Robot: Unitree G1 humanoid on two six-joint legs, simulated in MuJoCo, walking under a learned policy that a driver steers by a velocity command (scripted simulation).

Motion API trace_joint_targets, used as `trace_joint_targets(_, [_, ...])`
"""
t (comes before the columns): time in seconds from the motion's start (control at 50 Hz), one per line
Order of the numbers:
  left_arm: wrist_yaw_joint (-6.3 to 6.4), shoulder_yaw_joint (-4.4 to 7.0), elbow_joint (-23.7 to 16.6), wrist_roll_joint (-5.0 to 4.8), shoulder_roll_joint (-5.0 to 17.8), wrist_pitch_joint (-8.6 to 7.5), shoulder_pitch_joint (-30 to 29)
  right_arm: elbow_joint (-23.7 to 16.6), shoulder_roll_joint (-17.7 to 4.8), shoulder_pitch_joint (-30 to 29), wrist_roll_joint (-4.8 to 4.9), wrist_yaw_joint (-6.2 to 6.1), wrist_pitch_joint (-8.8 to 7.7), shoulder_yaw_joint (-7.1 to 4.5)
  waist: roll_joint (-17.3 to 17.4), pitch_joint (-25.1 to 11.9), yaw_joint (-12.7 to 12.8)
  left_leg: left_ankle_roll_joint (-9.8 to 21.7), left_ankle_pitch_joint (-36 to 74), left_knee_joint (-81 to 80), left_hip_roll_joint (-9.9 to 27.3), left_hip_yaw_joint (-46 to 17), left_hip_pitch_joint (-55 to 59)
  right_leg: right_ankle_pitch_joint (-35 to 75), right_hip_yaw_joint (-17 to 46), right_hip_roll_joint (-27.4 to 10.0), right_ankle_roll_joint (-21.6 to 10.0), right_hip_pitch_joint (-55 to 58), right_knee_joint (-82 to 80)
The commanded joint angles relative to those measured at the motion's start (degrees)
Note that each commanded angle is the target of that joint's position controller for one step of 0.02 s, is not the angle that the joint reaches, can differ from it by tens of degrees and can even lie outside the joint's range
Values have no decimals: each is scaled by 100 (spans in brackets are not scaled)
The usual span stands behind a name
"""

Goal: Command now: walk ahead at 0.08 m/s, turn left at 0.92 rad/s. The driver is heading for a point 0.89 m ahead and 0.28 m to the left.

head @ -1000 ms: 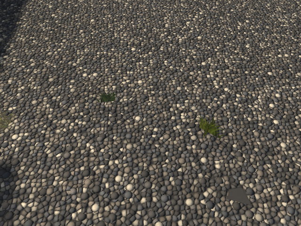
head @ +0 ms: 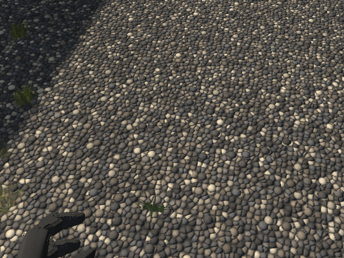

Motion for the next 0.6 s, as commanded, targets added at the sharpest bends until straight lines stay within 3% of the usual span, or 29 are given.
trace_joint_targets(0.02, [36, 236, -118, -65, 521, 18, 313, -579, -921, -235, 41, -134, 87, -316, 604, -1230, 183, 274, -956, -653, 1234, -1757, 935, 447, -356, 279, 36, 509, -609])
trace_joint_targets(0.06, [7, 270, -112, -77, 525, -38, 105, -605, -873, -192, 5, -119, 140, -335, 835, -1054, 55, 279, -1467, -674, 1186, -1955, 958, 453, -334, 323, -7, 687, -1082])
trace_joint_targets(0.12, [-74, 333, -40, -107, 602, -175, 17, -662, -825, -180, -21, -77, 170, -362, 1045, -988, -34, 299, -1219, -479, 1211, -2317, 1141, 322, -287, 382, -122, 1195, -1968])
trace_joint_targets(0.16, [-136, 424, 100, -132, 741, -236, 252, -721, -806, -251, 5, -42, 169, -372, 1117, -985, 72, 207, -1136, -263, 1151, -2577, 1181, 480, -282, 326, -228, 1792, -2841])
trace_joint_targets(0.18, [-147, 474, 210, -137, 796, -246, 460, -748, -750, -319, 54, -18, 168, -350, 940, -990, 206, 68, -1632, 52, 946, -2477, 984, 1058, -344, 122, -333, 2333, -3566])
trace_joint_targets(0.2, [-135, 516, 194, -74, 964, -201, 424, -680, -493, 54, 70, 10, 176, -276, 264, -1291, 23, -161, -3098, 928, 569, -1963, 460, 1376, 139, -734, -696, 3210, -3731])
trace_joint_targets(0.22, [-118, 571, 67, 104, 1353, -99, 346, -784, -469, 216, 116, 42, 164, -263, -1171, -1263, -138, -447, -3789, 2193, -143, -642, -703, 2258, 1305, -1919, -1510, 3648, -3716])
trace_joint_targets(0.24, [-110, 581, 41, 226, 1127, -98, 433, -816, -1013, 123, 36, 111, 65, -406, -1504, -1239, -26, -741, -3379, 3517, 288, -286, -1072, 1951, 1934, -2429, -1952, 3230, -3941])
trace_joint_targets(0.26, [-61, 501, -80, 154, 832, -87, 143, -689, -1295, 111, 43, 140, 66, -481, -1127, -972, -47, -867, -2862, 4010, 604, -71, -1166, 1395, 1374, -2147, -1846, 2982, -3929])
trace_joint_targets(0.28, [-2, 443, -141, 70, 653, -35, -59, -550, -1233, 208, 35, 122, 126, -472, -824, -759, -65, -916, -2461, 4331, 729, 95, -1193, 887, 758, -1733, -1596, 2759, -3885])
trace_joint_targets(0.32, [106, 370, -200, 5, 649, 54, -85, -465, -922, 432, -17, 99, 219, -361, -564, -511, -6, -1024, -2052, 5240, 872, 503, -1378, 1109, 119, -1487, -1511, 2517, -3911])
trace_joint_targets(0.36, [146, 359, -138, 72, 704, 113, 142, -585, -746, 217, 42, 80, 208, -273, -627, -450, 149, -1106, -1788, 5058, 1135, 925, -1565, 1381, -404, -1336, -1543, 2685, -3988])
trace_joint_targets(0.44, [129, 453, 23, 98, 913, 180, 594, -772, -578, -232, 55, 69, 174, -201, -858, -683, 501, -1309, -1812, 4198, 1654, 1139, -1718, 1547, -730, -1653, -1749, 3466, -4005])
trace_joint_targets(0.52, [35, 564, 112, 46, 1115, 180, 502, -782, -382, -291, -27, 135, 156, -123, -920, -850, 484, -1149, -1990, 3108, 1818, 1359, -811, 1469, -1227, -1819, -1727, 3162, -3985])
trace_joint_targets(0.56, [-57, 647, 202, -115, 1331, 133, 631, -644, -422, -17, -13, 202, 128, -128, -1030, -1050, 396, -900, -2289, 2521, 1680, 1605, -53, -301, -1120, -1917, -1648, 2803, -4341])
trace_joint_targets(0.6, [-141, 662, 269, -298, 1378, 34, 574, -374, -545, 436, 23, 286, 102, -185, -1119, -987, 145, -510, -2476, 1816, 1571, 1763, 791, -1576, -981, -2063, -1484, 2282, -4583])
